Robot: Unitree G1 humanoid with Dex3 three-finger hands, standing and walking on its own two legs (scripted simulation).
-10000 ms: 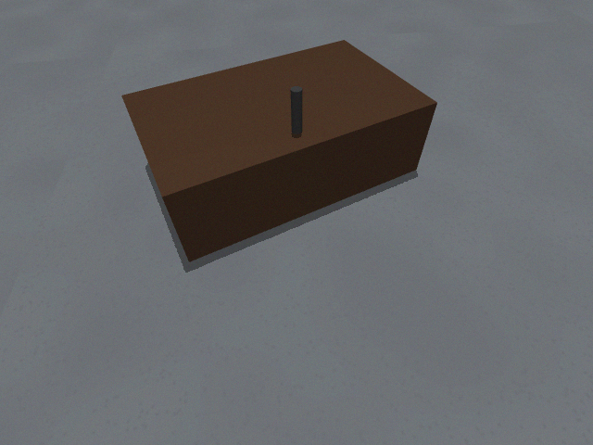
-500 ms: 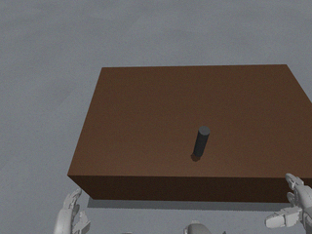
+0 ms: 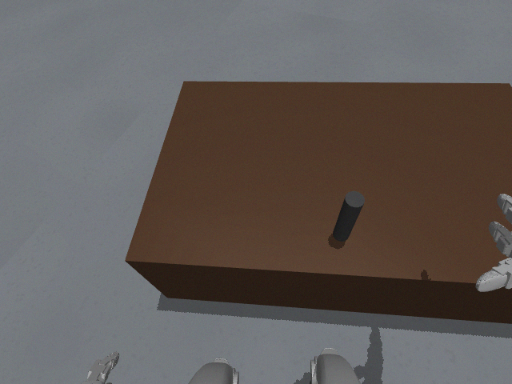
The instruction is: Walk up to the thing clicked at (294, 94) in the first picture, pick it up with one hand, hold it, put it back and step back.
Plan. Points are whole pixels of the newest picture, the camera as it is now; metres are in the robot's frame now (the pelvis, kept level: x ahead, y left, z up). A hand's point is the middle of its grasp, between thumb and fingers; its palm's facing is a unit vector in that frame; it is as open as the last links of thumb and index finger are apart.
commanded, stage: go down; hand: right
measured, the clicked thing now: (347, 218) +0.50 -0.17 -0.23
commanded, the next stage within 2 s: approach in 0.52 s
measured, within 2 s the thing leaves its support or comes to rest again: neither
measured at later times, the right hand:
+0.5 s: hand (491, 215) +0.38 -0.34 +0.01, palm faces +0.08 +0.99 -0.09, open 17.7 cm
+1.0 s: hand (442, 214) +0.42 -0.31 -0.07, palm faces -0.01 +1.00 -0.01, open 17.7 cm
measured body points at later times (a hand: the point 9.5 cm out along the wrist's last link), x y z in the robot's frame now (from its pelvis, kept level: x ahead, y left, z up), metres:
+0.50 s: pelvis +0.01 -0.01 +0.00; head +0.10 -0.04 +0.44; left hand +0.07 +0.27 -0.09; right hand +0.37 -0.39 +0.02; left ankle -0.01 +0.15 -0.68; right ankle +0.05 -0.14 -0.68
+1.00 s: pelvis -0.01 -0.01 -0.09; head +0.14 -0.06 +0.33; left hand +0.08 +0.27 -0.17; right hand +0.42 -0.36 -0.06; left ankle -0.01 +0.15 -0.68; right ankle +0.05 -0.14 -0.68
